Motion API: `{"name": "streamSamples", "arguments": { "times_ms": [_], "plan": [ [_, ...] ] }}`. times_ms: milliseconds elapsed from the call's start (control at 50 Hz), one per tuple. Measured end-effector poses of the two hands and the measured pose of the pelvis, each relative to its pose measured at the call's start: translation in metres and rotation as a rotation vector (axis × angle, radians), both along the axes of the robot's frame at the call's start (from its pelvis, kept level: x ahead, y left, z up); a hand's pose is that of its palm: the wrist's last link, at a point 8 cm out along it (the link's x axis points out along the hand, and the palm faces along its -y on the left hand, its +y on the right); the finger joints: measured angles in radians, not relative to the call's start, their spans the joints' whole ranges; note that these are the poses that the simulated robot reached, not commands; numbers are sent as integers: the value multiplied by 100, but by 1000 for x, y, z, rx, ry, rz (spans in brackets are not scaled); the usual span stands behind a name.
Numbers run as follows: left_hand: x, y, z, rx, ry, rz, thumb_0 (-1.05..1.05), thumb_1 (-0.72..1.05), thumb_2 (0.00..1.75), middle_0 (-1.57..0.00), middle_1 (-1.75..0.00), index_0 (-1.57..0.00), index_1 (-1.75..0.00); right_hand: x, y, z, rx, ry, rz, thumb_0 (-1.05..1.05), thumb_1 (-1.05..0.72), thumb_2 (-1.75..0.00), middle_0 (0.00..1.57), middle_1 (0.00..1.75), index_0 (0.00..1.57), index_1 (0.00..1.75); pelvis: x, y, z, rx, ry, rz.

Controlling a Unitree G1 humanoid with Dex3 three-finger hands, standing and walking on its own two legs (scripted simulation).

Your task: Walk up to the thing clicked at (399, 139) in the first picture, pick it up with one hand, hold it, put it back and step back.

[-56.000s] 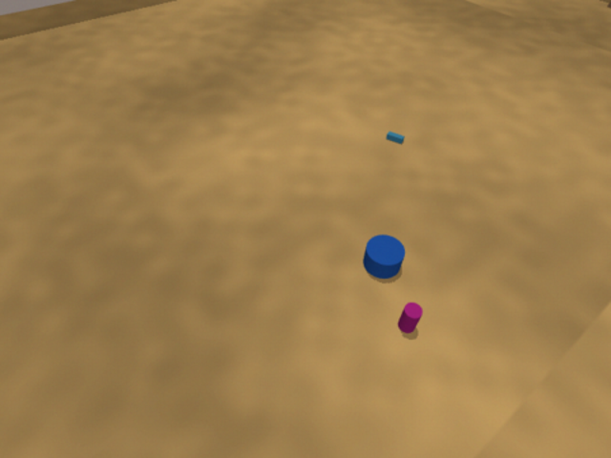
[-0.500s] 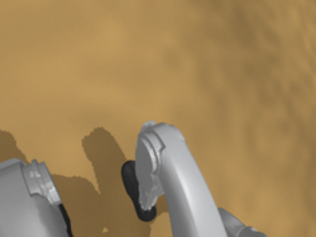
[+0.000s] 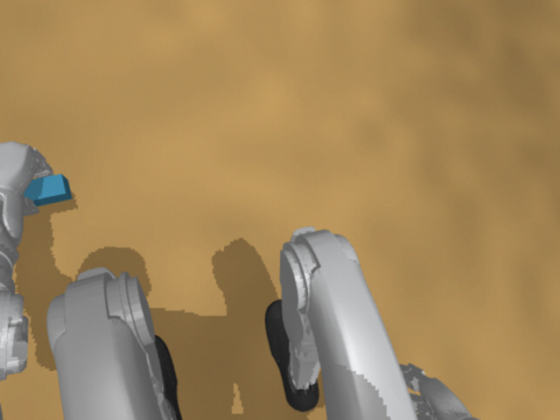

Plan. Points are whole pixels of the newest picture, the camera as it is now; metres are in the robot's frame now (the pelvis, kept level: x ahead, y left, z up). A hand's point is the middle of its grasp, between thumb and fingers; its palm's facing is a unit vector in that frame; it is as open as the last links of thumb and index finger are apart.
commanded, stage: lift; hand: left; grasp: from above
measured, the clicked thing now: (34, 193) +0.46 +0.29 -0.20
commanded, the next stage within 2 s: hold in 1.80 s
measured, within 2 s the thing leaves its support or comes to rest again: neither
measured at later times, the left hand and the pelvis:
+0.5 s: hand out of the picture +0.41 +0.31 -0.07, palm faces -0.46 -0.10 -0.88, open 6.2 cm; pelvis +0.00 +0.00 +0.05, yaw +3 degrees
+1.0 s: hand out of the picture +0.35 +0.30 +0.12, palm faces -0.41 -0.14 -0.90, open 6.3 cm; pelvis +0.00 +0.00 +0.21, yaw +7 degrees
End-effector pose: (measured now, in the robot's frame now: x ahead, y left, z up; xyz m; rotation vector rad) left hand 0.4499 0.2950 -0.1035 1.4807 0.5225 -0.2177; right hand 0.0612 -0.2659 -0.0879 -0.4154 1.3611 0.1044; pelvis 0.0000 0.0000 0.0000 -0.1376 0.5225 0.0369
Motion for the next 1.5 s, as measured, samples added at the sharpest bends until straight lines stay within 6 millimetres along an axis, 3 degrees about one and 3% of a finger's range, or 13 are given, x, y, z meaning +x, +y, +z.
{"name": "streamSamples", "arguments": {
  "times_ms": [280, 480, 620, 900, 1180, 1320, 1500],
  "plan": [
    [-1, 8, 39, 14, -45, 29, 1, 53, 0, -112, -1, -113, -1, 1, -2, 12, -48, 2, -82, 0, -91, -91, 20, 30, 20, 30, -1, 1, 19, 12, 39, 17],
    [-28, 18, 84, 9, 18, 21, 1, 54, 0, -109, -5, -111, -3, 11, 3, 35, -40, -29, -122, 0, -91, -91, 20, 30, 20, 30, -3, 3, 51, 21, 53, 38],
    [-49, 20, 127, -1, -12, 0, 1, 55, 0, -107, -8, -109, -5, 31, 5, 61, -47, -86, -128, 0, -91, -91, 20, 30, 20, 30, -5, 3, 80, 28, 53, 49],
    [-82, 15, 237, -9, -47, 34, 1, 56, 0, -103, -12, -107, -8, 79, 17, 148, -32, -245, -158, 0, -91, -90, 20, 30, 20, 30, -1, 4, 168, 50, -1, 74],
    [-113, 3, 359, -25, -33, 54, 1, 55, 2, -104, -13, -107, -9, 90, 30, 260, -13, -317, -213, 0, -91, -90, 20, 30, 20, 30, 15, 8, 281, 85, -129, 91],
    [-117, 4, 403, -13, -10, 74, 1, 54, 3, -103, -15, -106, -11, 92, 32, 304, -12, -337, -233, 0, -91, -91, 20, 30, 20, 30, 27, 11, 325, 99, -190, 94],
    [-110, -4, 444, -19, -7, 59, 1, 54, 5, -103, -16, -105, -12, 96, 31, 347, -16, -343, -246, 0, -91, -91, 20, 30, 20, 30, 43, 15, 368, 114, -256, 94]
  ]
}}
